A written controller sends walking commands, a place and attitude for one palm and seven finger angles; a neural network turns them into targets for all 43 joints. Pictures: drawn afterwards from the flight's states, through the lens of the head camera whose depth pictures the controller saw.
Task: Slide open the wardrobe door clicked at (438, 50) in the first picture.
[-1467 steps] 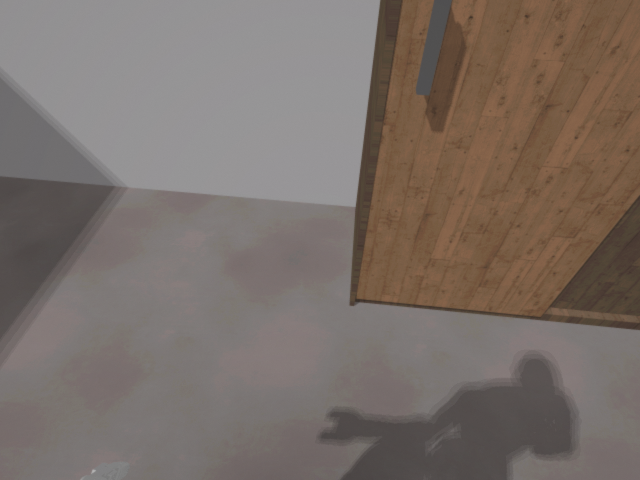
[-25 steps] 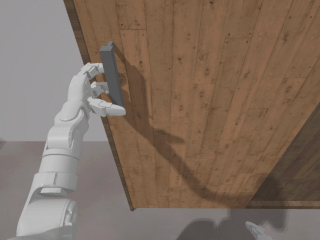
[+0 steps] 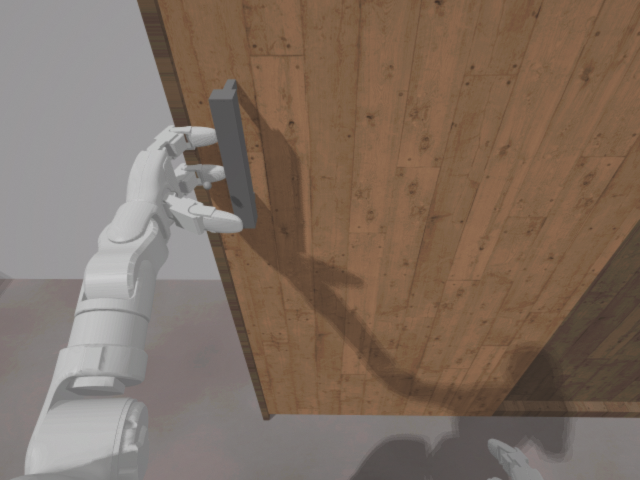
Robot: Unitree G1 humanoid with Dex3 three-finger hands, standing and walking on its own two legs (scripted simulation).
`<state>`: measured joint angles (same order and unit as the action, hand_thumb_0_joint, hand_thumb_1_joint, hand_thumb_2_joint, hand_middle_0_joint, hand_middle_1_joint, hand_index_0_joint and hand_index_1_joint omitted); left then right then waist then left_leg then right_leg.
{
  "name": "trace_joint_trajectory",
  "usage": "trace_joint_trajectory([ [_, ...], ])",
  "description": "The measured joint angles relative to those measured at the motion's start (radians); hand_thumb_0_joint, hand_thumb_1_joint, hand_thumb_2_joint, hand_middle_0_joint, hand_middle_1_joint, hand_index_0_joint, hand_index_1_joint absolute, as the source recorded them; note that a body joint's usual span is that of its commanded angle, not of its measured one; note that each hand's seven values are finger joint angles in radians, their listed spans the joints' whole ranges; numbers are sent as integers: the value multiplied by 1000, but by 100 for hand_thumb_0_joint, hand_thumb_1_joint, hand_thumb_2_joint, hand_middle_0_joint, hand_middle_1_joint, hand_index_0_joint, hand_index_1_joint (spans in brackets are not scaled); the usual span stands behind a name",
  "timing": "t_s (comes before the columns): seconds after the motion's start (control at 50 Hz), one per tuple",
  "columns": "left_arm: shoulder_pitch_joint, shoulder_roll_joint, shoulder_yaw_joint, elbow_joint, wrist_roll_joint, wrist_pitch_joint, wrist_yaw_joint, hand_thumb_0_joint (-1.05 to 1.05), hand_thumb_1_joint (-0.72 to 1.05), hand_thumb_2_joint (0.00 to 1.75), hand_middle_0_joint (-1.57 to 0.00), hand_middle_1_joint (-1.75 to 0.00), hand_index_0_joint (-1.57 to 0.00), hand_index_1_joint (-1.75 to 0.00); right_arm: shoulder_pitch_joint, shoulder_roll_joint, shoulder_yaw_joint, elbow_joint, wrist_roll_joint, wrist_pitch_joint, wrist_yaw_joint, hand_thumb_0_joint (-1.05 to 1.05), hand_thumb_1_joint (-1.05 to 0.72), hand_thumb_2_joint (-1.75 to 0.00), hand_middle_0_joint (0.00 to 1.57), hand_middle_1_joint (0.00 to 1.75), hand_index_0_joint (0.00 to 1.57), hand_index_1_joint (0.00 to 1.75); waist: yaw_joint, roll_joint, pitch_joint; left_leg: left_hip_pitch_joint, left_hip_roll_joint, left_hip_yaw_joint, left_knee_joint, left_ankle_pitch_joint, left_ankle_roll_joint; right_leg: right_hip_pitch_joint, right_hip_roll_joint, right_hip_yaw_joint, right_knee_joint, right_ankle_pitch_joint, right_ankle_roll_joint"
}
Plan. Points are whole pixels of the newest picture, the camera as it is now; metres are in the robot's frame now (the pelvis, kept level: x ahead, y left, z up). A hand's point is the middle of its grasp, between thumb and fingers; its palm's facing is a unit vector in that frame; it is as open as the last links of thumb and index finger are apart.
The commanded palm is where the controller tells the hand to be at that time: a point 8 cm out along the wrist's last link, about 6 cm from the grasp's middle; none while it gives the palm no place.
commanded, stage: move the hooked fingers beside the handle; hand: left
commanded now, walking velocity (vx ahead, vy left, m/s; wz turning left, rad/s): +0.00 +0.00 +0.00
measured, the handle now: (239, 157) +0.46 +0.13 +0.20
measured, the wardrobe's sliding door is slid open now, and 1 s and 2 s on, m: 0.00 0.00 0.00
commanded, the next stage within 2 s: none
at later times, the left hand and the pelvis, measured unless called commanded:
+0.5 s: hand (177, 187) +0.39 +0.19 +0.21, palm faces +0.08 -1.00 +0.00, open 14.0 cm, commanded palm +0.36 +0.24 +0.21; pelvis +0.00 +0.01 +0.00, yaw +0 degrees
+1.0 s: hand (186, 179) +0.40 +0.18 +0.21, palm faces +0.03 -1.00 +0.00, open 14.0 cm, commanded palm +0.37 +0.23 +0.20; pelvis +0.00 +0.01 +0.00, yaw +0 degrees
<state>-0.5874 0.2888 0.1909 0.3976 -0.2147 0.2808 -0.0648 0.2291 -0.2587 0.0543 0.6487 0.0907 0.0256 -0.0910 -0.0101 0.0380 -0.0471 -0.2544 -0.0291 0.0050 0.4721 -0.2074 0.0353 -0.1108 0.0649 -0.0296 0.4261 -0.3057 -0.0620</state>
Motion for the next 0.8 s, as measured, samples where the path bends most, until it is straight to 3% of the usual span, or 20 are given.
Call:
trace_joint_trajectory([
  [0.32, 48, 3, 9, -57, -2, 28, -2, -1, -50, 30, -30, -120, -30, -120, -9, 5, 7, -14, 0, 7, 3, 1, -90, -90, 20, 30, 20, 30, 5, 0, -8, 15, -7, 7, -3, -3, 10, 16, -7, 7, -5, 0, 10],
  [0.46, 38, 34, 31, -49, 0, 15, -10, -1, -50, 30, -30, -120, -30, -120, -19, 8, 13, -13, -3, 2, -4, 1, -90, -90, 20, 30, 20, 30, 3, -13, 3, 11, -5, 3, -4, 4, 8, 12, -6, 2, -8, 6, 8],
  [0.66, 23, 39, 15, -17, -23, 22, -52, -1, -50, 30, -30, -120, -30, -120, -9, -6, 6, -6, 6, -3, -6, 1, -90, -90, 20, 30, 20, 30, 3, 2, -5, -3, -10, -4, 1, 7, 12, 2, -9, -6, -4, 7, 12],
  [0.8, 11, 42, 34, 6, -5, -3, -23, -1, -50, 30, -30, -120, -30, -120, -7, 3, 12, -6, -2, -12, -6, 1, -90, -90, 20, 30, 20, 30, -9, -8, 8, -10, -5, 1, 0, 10, 9, -9, -5, -1, -1, 10, 9],
])
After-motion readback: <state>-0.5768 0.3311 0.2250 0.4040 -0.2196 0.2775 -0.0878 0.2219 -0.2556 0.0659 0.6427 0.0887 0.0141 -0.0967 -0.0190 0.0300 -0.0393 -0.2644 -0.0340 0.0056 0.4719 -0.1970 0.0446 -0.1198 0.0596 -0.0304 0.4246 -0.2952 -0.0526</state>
